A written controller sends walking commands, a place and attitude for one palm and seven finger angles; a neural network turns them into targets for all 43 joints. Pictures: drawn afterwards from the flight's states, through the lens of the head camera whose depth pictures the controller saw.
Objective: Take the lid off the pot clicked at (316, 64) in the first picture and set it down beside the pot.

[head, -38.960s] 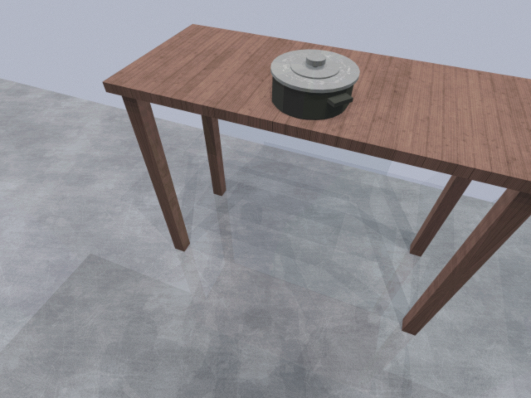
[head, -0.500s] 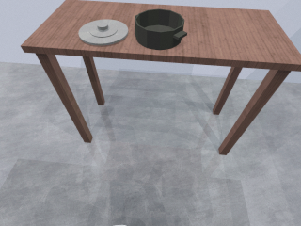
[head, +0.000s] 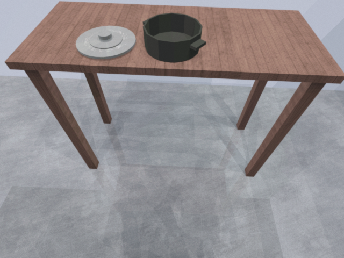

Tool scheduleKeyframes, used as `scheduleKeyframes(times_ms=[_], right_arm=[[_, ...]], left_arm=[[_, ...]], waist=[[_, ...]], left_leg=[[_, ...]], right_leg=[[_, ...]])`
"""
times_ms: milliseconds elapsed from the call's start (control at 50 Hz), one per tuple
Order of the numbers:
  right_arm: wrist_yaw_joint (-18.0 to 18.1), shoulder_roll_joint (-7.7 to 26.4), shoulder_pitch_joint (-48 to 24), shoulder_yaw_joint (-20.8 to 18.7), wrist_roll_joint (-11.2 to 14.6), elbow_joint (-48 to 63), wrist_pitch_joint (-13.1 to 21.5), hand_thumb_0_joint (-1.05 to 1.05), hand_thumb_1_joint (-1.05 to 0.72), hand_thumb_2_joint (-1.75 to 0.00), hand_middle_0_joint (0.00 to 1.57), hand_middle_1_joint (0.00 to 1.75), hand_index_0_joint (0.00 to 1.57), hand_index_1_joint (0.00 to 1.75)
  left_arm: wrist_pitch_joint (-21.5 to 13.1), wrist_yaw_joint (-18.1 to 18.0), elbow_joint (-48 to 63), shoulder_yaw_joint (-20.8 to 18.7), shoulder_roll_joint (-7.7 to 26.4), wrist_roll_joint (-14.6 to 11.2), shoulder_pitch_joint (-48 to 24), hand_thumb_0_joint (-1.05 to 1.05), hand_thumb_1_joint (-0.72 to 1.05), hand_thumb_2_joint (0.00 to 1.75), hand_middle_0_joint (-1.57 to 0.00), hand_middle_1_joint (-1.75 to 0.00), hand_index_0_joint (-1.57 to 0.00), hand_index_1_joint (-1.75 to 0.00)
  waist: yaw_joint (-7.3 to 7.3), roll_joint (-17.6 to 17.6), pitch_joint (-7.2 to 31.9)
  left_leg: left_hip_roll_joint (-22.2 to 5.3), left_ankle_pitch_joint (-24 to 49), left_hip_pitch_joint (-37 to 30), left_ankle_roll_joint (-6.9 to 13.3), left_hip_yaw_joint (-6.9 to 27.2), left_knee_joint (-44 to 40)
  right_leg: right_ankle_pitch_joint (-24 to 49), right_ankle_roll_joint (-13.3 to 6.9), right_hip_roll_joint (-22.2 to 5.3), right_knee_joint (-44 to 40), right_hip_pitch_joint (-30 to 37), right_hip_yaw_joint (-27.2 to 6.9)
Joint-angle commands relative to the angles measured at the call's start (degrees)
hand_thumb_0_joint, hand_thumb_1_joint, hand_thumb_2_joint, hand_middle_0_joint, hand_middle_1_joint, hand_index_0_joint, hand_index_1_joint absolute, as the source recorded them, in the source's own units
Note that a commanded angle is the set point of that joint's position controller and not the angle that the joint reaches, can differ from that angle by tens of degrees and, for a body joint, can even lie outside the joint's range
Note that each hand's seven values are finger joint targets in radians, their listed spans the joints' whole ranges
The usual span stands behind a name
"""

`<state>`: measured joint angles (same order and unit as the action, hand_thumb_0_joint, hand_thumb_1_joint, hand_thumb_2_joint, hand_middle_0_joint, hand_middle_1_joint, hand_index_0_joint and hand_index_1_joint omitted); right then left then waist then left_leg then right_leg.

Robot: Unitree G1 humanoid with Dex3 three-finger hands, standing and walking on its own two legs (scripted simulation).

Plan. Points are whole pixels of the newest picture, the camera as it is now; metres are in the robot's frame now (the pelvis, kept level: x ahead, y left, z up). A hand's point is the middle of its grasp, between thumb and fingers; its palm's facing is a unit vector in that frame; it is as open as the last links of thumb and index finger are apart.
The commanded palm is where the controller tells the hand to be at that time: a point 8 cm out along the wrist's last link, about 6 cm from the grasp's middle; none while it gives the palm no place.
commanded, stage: let the arm hang, fingers relaxed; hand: left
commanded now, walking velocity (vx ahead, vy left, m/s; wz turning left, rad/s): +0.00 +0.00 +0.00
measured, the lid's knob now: (104, 34) +0.79 +0.27 +0.09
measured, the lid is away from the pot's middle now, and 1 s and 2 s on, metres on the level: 0.24 0.24 0.24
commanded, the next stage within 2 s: look to check the result in 0.54 s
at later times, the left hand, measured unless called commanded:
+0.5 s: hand out of the picture +0.03 +0.17 -0.17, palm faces +0.01 -0.98 -0.21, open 7.4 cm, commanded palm none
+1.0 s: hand out of the picture +0.03 +0.18 -0.17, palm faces +0.00 -0.98 -0.21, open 7.4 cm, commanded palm none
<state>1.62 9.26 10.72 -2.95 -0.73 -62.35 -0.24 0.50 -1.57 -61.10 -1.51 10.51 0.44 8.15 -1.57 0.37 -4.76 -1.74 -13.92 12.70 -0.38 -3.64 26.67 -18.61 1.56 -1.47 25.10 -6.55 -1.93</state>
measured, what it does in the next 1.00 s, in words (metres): stands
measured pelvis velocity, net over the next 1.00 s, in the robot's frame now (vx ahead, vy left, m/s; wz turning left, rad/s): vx -0.01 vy -0.01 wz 0.00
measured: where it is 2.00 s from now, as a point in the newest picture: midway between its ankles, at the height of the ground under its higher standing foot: outside the picture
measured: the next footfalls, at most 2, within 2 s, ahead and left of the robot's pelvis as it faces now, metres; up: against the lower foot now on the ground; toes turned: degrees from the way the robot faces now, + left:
none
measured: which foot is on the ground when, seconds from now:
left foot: down 0.00-1.00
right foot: down 0.00-1.00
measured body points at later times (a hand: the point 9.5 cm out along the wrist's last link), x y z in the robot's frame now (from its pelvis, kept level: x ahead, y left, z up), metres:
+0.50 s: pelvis +0.00 -0.01 +0.00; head +0.03 -0.01 +0.45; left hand +0.03 +0.22 -0.16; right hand +0.03 -0.25 -0.16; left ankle +0.00 +0.12 -0.74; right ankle -0.06 -0.14 -0.74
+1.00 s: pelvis -0.01 -0.01 +0.00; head +0.02 -0.01 +0.45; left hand +0.03 +0.23 -0.16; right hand +0.00 -0.24 -0.16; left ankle +0.00 +0.12 -0.74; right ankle -0.06 -0.14 -0.74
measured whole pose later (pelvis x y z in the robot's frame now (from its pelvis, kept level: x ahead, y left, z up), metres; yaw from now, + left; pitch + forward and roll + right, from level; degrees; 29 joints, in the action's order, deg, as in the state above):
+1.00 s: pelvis -0.01 -0.01 +0.00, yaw +0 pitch -1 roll +0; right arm 1.7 9.0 12.4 -2.5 -0.8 -64.2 -0.8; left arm 0.3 -1.7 -62.9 -1.4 10.4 0.6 11.3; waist -1.3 0.2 -4.2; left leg -3.0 -12.2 12.0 -1.2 -3.3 25.1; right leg -16.7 0.7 -0.2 23.1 -5.7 -1.7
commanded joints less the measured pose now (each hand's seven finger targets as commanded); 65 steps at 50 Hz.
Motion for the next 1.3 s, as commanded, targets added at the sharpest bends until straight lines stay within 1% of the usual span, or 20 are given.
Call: scheduleKeyframes(times_ms=[0,40,100,120,160,220,300,320,380,440,540,620,740,820,840,1020,1040,1120,1140,1280], right_arm=[[0.5,6.9,3.5,-1.2,-0.1,1.6,0.5,0.00,-0.90,-0.90,0.20,0.30,0.20,0.30],[0.5,6.9,2.9,-1.2,-0.1,1.5,0.4,0.00,-0.90,-0.90,0.20,0.30,0.20,0.30],[0.5,6.8,2.6,-1.1,-0.1,1.3,0.3,0.00,-0.90,-0.90,0.20,0.30,0.20,0.30],[0.5,6.6,2.6,-1.2,0.0,1.4,0.3,0.00,-0.90,-0.90,0.20,0.30,0.20,0.30],[0.5,6.8,2.5,-1.0,-0.1,1.2,0.2,0.00,-0.90,-0.90,0.20,0.30,0.20,0.30],[0.5,6.6,2.3,-1.0,0.1,1.1,0.2,0.00,-0.90,-0.90,0.20,0.30,0.20,0.30],[0.6,6.7,2.3,-0.9,-0.1,0.8,0.2,0.00,-0.90,-0.90,0.20,0.30,0.20,0.30],[0.6,6.6,2.3,-0.9,0.0,0.9,0.1,0.00,-0.90,-0.90,0.20,0.30,0.20,0.30],[0.6,6.6,2.4,-0.8,-0.1,0.6,0.1,0.00,-0.90,-0.90,0.20,0.30,0.20,0.30],[0.5,6.6,2.5,-0.9,-0.1,0.6,0.1,0.00,-0.90,-0.90,0.20,0.30,0.20,0.30],[0.6,6.6,3.0,-0.7,-0.1,0.4,0.1,0.00,-0.90,-0.90,0.20,0.30,0.20,0.30],[0.6,6.4,3.3,-0.7,0.0,0.5,0.2,0.00,-0.90,-0.90,0.20,0.30,0.20,0.30],[0.6,6.4,3.8,-0.6,-0.2,0.0,0.1,0.00,-0.90,-0.90,0.20,0.30,0.20,0.30],[0.5,6.4,4.0,-0.7,-0.1,0.3,0.1,0.00,-0.90,-0.90,0.20,0.30,0.20,0.30],[0.5,6.5,4.0,-0.7,-0.2,0.1,0.1,0.00,-0.90,-0.90,0.20,0.30,0.20,0.30],[0.5,6.4,4.4,-0.7,-0.1,0.4,0.2,0.00,-0.90,-0.90,0.20,0.30,0.20,0.30],[0.5,6.4,4.3,-0.8,-0.1,0.2,0.2,0.00,-0.90,-0.90,0.20,0.30,0.20,0.30],[0.5,6.3,4.4,-0.7,0.0,0.3,0.2,0.00,-0.90,-0.90,0.20,0.30,0.20,0.30],[0.4,6.4,4.2,-0.7,-0.1,0.2,0.1,0.00,-0.90,-0.90,0.20,0.30,0.20,0.30],[0.4,6.5,4.2,-0.7,-0.1,0.3,0.2,0.00,-0.90,-0.90,0.20,0.30,0.20,0.30]], left_arm=[[-1.1,-0.6,1.9,-1.3,7.0,0.1,3.1,0.00,0.90,0.90,-0.20,-0.30,-0.20,-0.30],[-1.0,-0.6,1.5,-1.1,7.1,0.2,3.5,0.00,0.90,0.90,-0.20,-0.30,-0.20,-0.30],[-1.1,-0.7,1.1,-1.1,6.9,0.2,4.1,0.00,0.90,0.90,-0.20,-0.30,-0.20,-0.30],[-1.2,-0.7,1.1,-1.0,6.7,0.2,4.7,0.00,0.90,0.90,-0.20,-0.30,-0.20,-0.30],[-1.1,-0.7,0.7,-1.0,6.8,0.2,4.5,0.00,0.90,0.90,-0.20,-0.30,-0.20,-0.30],[-1.2,-0.7,0.5,-1.0,6.7,0.2,5.5,0.00,0.90,0.90,-0.20,-0.30,-0.20,-0.30],[-1.2,-0.7,0.3,-0.9,6.7,0.2,5.6,0.00,0.90,0.90,-0.20,-0.30,-0.20,-0.30],[-1.2,-0.8,0.3,-0.9,6.6,0.2,5.8,0.00,0.90,0.90,-0.20,-0.30,-0.20,-0.30],[-1.2,-0.7,0.1,-0.9,6.8,0.2,5.6,0.00,0.90,0.90,-0.20,-0.30,-0.20,-0.30],[-1.2,-0.8,0.1,-0.9,6.9,0.2,5.7,0.00,0.90,0.90,-0.20,-0.30,-0.20,-0.30],[-1.2,-0.8,0.2,-0.9,6.8,0.2,5.6,0.00,0.90,0.90,-0.20,-0.30,-0.20,-0.30],[-1.4,-0.9,0.4,-1.0,6.5,0.3,6.0,0.00,0.90,0.90,-0.20,-0.30,-0.20,-0.30],[-1.1,-0.8,0.5,-0.9,6.6,0.3,5.3,0.00,0.90,0.90,-0.20,-0.30,-0.20,-0.30],[-1.2,-0.8,0.6,-0.8,6.5,0.3,5.7,0.00,0.90,0.90,-0.20,-0.30,-0.20,-0.30],[-1.1,-0.7,0.5,-0.8,6.6,0.2,5.3,0.00,0.90,0.90,-0.20,-0.30,-0.20,-0.30],[-1.3,-0.8,0.6,-0.8,6.3,0.3,6.0,0.00,0.90,0.90,-0.20,-0.30,-0.20,-0.30],[-1.2,-0.7,0.5,-0.9,6.5,0.3,5.8,0.00,0.90,0.90,-0.20,-0.30,-0.20,-0.30],[-1.2,-0.7,0.5,-0.8,6.4,0.3,6.3,0.00,0.90,0.90,-0.20,-0.30,-0.20,-0.30],[-1.1,-0.7,0.4,-0.7,6.4,0.3,6.0,0.00,0.90,0.90,-0.20,-0.30,-0.20,-0.30],[-1.1,-0.6,0.2,-0.6,6.3,0.4,6.3,0.00,0.90,0.90,-0.20,-0.30,-0.20,-0.30]], waist=[[0.19,-1.4,6.4],[0.20,-0.4,5.2],[0.27,-0.4,5.1],[0.33,0.8,5.0],[0.25,-0.7,4.5],[0.42,0.5,4.5],[0.34,-0.1,4.7],[0.44,0.7,4.1],[0.36,-0.3,3.9],[0.34,0.3,3.9],[0.33,-0.4,3.8],[0.54,0.1,4.1],[0.36,-0.8,2.5],[0.50,0.2,2.6],[0.33,-0.8,2.6],[0.46,-0.2,3.5],[0.33,-1.0,3.3],[0.55,0.1,2.8],[0.34,-1.0,2.3],[0.40,-0.9,2.0]], left_leg=[[-4.9,20.4,-8.4,1.8,4.7,-2.0],[-4.9,18.4,-8.4,1.7,4.4,-2.3],[-4.9,18.7,-8.5,1.7,4.2,-2.2],[-4.9,18.1,-8.7,1.7,4.2,-2.4],[-4.9,17.0,-8.2,1.6,4.1,-2.7],[-4.9,16.4,-8.3,1.6,4.0,-2.7],[-4.9,16.9,-8.2,1.4,3.9,-2.6],[-4.9,15.8,-8.0,1.4,4.0,-2.8],[-4.9,15.6,-7.6,1.3,4.1,-3.0],[-4.9,14.9,-7.6,1.2,4.1,-3.0],[-4.9,14.3,-7.1,1.1,4.1,-3.4],[-4.9,15.6,-7.5,1.2,3.9,-3.0],[-5.0,12.9,-6.2,1.1,4.4,-4.1],[-4.9,13.1,-6.4,1.2,4.5,-4.0],[-4.9,12.2,-6.3,1.1,4.6,-4.1],[-5.0,12.8,-6.5,1.3,4.8,-4.0],[-5.0,12.6,-6.3,1.3,4.7,-4.0],[-4.9,11.6,-5.8,1.4,5.1,-4.3],[-4.9,10.7,-5.5,1.3,5.2,-4.4],[-4.9,9.7,-4.8,1.5,5.7,-4.8]], right_leg=[[20.6,-2.1,-3.7,-3.1,-2.8,-2.2],[19.9,-2.0,-3.8,-3.8,-3.6,-2.4],[21.0,-2.1,-3.9,-4.0,-3.4,-2.7],[20.8,-2.1,-3.7,-4.3,-3.5,-2.8],[20.1,-2.1,-3.9,-4.5,-3.7,-3.1],[20.1,-2.1,-3.8,-5.0,-3.5,-3.2],[21.3,-2.2,-3.9,-4.8,-3.2,-3.4],[20.2,-2.2,-3.8,-5.2,-3.6,-3.3],[19.7,-2.2,-3.8,-5.2,-3.6,-3.5],[19.5,-2.2,-3.9,-5.5,-3.6,-3.4],[18.6,-2.3,-3.8,-5.7,-3.5,-3.4],[20.3,-2.3,-3.9,-5.8,-3.2,-3.3],[16.0,-2.2,-3.6,-6.4,-4.2,-3.1],[16.0,-2.2,-3.5,-6.5,-4.4,-3.1],[14.9,-2.2,-3.5,-6.4,-4.6,-3.2],[14.8,-2.3,-3.5,-6.3,-4.4,-2.8],[14.6,-2.2,-3.5,-6.1,-4.7,-2.8],[13.1,-2.2,-3.4,-6.6,-4.8,-2.6],[12.2,-2.2,-3.5,-6.6,-5.4,-2.7],[10.6,-2.1,-3.3,-6.6,-5.6,-2.5]])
